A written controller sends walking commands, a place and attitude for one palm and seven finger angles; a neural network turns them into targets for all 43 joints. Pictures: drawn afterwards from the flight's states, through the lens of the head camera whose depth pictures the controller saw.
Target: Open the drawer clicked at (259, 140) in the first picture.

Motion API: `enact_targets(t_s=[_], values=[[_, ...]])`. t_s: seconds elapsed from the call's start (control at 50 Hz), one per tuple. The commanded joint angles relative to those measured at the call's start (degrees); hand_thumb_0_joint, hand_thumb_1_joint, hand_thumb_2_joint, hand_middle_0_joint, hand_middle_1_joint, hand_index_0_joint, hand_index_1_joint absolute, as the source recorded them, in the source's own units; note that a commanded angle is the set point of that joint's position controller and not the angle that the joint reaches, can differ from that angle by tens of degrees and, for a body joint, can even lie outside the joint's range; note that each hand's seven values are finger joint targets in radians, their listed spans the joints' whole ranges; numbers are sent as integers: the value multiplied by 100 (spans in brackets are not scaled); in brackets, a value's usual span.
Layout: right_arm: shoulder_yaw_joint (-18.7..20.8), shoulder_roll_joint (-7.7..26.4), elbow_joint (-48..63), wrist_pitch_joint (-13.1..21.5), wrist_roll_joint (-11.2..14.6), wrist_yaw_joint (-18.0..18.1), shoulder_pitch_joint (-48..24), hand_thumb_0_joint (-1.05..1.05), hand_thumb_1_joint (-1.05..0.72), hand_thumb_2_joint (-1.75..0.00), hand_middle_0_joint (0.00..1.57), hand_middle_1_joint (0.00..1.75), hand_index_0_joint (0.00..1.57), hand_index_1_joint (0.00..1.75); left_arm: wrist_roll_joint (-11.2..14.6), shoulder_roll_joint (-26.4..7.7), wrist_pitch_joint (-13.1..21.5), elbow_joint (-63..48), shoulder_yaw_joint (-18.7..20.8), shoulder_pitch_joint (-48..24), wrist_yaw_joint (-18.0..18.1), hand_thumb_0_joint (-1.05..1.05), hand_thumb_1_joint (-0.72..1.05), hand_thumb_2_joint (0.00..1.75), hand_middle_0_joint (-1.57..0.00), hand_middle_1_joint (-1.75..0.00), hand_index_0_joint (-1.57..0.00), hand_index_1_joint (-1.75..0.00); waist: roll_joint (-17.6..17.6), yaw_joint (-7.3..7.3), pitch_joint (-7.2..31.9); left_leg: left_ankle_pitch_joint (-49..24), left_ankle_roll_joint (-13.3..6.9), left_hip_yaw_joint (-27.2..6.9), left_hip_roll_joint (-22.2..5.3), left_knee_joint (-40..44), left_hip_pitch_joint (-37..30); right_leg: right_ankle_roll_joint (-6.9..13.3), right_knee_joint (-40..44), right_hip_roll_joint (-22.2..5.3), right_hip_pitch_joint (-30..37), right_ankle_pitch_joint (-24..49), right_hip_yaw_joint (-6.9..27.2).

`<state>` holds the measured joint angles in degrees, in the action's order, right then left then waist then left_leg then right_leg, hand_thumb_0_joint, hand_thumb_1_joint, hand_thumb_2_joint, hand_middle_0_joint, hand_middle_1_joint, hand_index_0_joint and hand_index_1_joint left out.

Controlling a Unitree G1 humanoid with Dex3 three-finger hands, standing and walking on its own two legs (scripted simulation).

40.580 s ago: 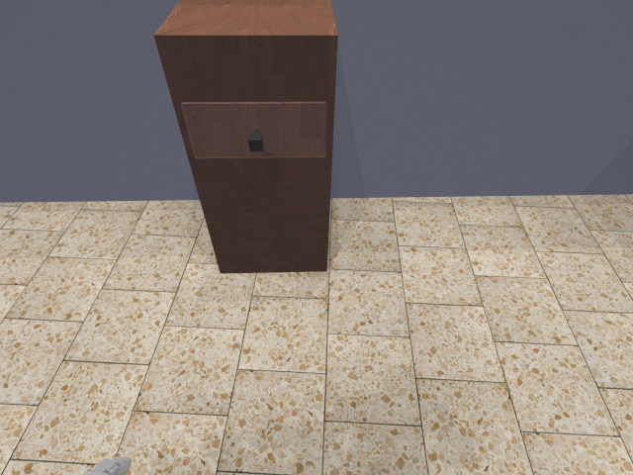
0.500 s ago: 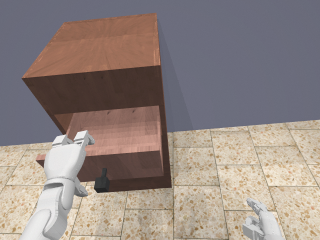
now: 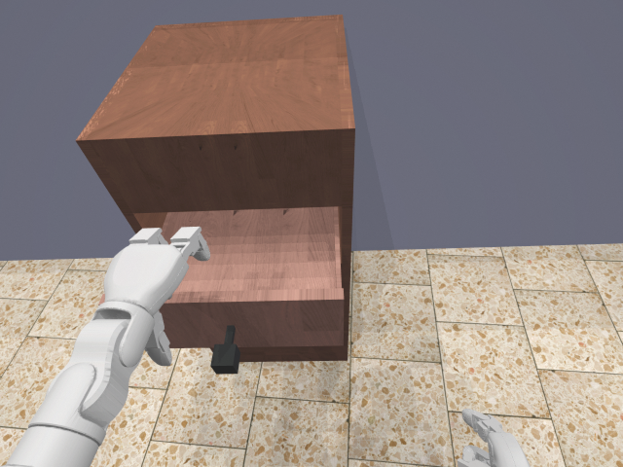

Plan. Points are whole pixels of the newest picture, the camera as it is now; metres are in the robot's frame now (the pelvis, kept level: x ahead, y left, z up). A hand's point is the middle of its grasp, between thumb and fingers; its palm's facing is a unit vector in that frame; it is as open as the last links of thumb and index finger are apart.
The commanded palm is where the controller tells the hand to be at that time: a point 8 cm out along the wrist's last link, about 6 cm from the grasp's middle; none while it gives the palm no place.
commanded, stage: raise the hand with hooked fingers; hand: left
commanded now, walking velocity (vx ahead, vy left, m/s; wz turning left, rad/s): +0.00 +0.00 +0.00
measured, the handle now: (227, 348) +0.31 +0.20 -0.12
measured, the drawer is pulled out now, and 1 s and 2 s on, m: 0.19 0.19 0.12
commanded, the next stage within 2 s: move the hooked fingers above the handle in 0.16 s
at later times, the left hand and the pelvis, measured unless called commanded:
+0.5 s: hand (192, 301) +0.31 +0.21 +0.03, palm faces -0.09 -0.07 -0.99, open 13.8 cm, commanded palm +0.30 +0.23 +0.09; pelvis +0.00 -0.03 +0.00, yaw +0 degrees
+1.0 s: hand (213, 282) +0.37 +0.21 -0.03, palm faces +0.01 -0.05 -1.00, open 13.8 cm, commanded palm +0.35 +0.22 +0.02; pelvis -0.01 -0.03 -0.03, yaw -1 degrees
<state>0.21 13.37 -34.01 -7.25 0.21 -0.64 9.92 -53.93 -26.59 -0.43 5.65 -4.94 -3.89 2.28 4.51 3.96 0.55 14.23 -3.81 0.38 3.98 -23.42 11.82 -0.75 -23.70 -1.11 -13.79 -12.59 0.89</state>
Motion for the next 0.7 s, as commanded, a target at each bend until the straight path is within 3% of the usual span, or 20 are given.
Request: enact_targets(t_s=[0.0, 0.06, 0.1, 0.22, 0.24, 0.26, 0.28, 0.36, 0.38, 0.4, 0.5, 0.52, 0.6, 0.68], values=[[274, 683, 831, 263, 8, 87, -667, 0, -90, -90, 20, 30, 20, 30, -46, -1545, 325, -1575, 1256, -1666, 601, 0, -50, 30, -30, -120, -30, -120, 180, 102, 1587, -2889, 466, -500, -480, 108, -682, 435, -34, 228, 494, 1224, -155], [319, 668, 745, 275, 19, 86, -604, 0, -90, -90, 20, 30, 20, 30, -21, -1387, 284, -1431, 1228, -1565, 850, 0, -50, 30, -30, -120, -30, -120, 38, 76, 1778, -2918, 436, -426, -452, 19, -668, 415, -89, 213, 480, 1408, -158], [328, 685, 721, 278, 55, 67, -618, 0, -90, -90, 20, 30, 20, 30, 18, -1289, 126, -1307, 1169, -1463, 932, 0, -50, 30, -30, -120, -30, -120, 129, 52, 1750, -2954, 452, -406, -444, -3, -630, 429, -98, 211, 484, 1466, -146], [316, 721, 750, 246, 125, 11, -684, 0, -90, -90, 20, 30, 20, 30, 68, -783, -318, -1082, 478, -1139, 619, 0, -50, 30, -30, -120, -30, -120, -266, -83, 1662, -2590, 341, -231, -417, 16, -539, 363, -27, 172, 558, 1565, -151], [310, 747, 771, 233, 117, 24, -702, 0, -90, -90, 20, 30, 20, 30, 93, -897, -324, -1113, 532, -1112, 551, 0, -50, 30, -30, -120, -30, -120, -324, -72, 1657, -2435, 304, -207, -391, 52, -484, 360, 2, 173, 651, 1587, -117], [284, 757, 746, 201, 129, 53, -713, 0, -90, -90, 20, 30, 20, 30, 55, -934, -361, -776, 547, -1134, 494, 0, -50, 30, -30, -120, -30, -120, -604, -114, 1397, -2122, 262, -152, -363, 69, -278, 346, 28, 182, 569, 1483, -119], [263, 757, 750, 196, 131, 73, -723, 0, -90, -90, 20, 30, 20, 30, 32, -842, -338, -653, 442, -1303, 446, 0, -50, 30, -30, -120, -30, -120, -679, -129, 1290, -1895, 223, -100, -334, 85, -162, 341, 43, 176, 509, 1423, -112], [239, 737, 717, 194, 117, 193, -677, 0, -90, -90, 20, 30, 20, 30, -118, -1283, -15, -241, 865, -1806, 506, 0, -50, 30, -30, -120, -30, -120, -754, -89, 1199, -1380, 128, 11, -233, 26, 160, 349, 18, 171, 464, 1209, -4], [240, 706, 708, 212, 106, 219, -662, 0, -90, -90, 20, 30, 20, 30, -168, -1322, 97, -239, 891, -2024, 577, 0, -50, 30, -30, -120, -30, -120, -629, -88, 1309, -1325, 113, 27, -206, -25, 161, 349, -16, 156, 439, 1194, 36], [259, 717, 669, 230, 91, 259, -625, 0, -90, -90, 20, 30, 20, 30, -175, -1590, 224, -255, 1167, -2197, 680, 0, -50, 30, -30, -120, -30, -120, -525, -66, 1384, -1283, 109, 24, -198, -62, 200, 368, -35, 158, 473, 1161, 107], [355, 649, 557, 323, 35, 322, -473, 0, -90, -90, 20, 30, 20, 30, -335, -1632, 583, 133, 1353, -2468, 1164, 0, -50, 30, -30, -120, -30, -120, 164, -72, 1901, -1484, 126, 66, -149, -407, 304, 423, -338, 154, 307, 1361, 174], [366, 635, 540, 342, 29, 323, -434, 0, -90, -90, 20, 30, 20, 30, -317, -1431, 567, 311, 1191, -2468, 1222, 0, -50, 30, -30, -120, -30, -120, 30, -134, 1950, -1442, 111, 85, -160, -484, 361, 399, -381, 143, 228, 1404, 135], [412, 743, 425, 330, 82, 304, -308, 0, -90, -90, 20, 30, 20, 30, -286, -1205, 353, 1376, 998, -2376, 1278, 0, -50, 30, -30, -120, -30, -120, -586, -274, 1758, -1167, 112, 168, -173, -656, 912, 353, -491, 137, 12, 1462, 155], [466, 846, 459, 302, 86, 285, -127, 0, -90, -90, 20, 30, 20, 30, -356, -1138, 359, 1734, 731, -2661, 1134, 0, -50, 30, -30, -120, -30, -120, -680, -351, 1983, -1111, 88, 206, -168, -871, 1137, 317, -659, 110, -101, 1673, 172]])
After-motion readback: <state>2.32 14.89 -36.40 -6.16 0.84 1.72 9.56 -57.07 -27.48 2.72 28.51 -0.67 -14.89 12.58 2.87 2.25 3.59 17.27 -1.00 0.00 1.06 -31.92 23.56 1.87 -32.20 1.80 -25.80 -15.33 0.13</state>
